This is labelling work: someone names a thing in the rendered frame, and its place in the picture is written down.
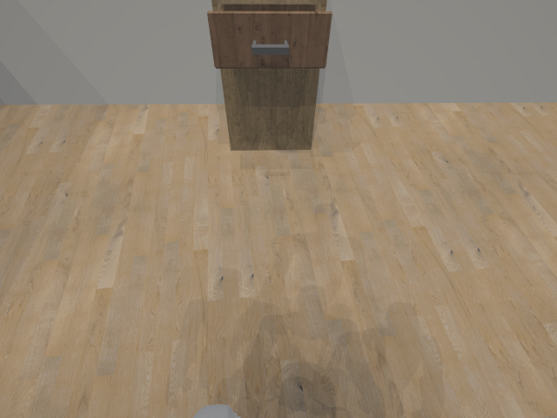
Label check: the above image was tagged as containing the cabinet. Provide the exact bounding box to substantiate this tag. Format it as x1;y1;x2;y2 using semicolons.
211;0;327;151

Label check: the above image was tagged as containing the drawer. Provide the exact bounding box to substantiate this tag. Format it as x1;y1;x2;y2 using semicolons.
207;3;332;69

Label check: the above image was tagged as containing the handle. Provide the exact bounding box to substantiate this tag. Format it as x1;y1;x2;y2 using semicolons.
252;40;289;55

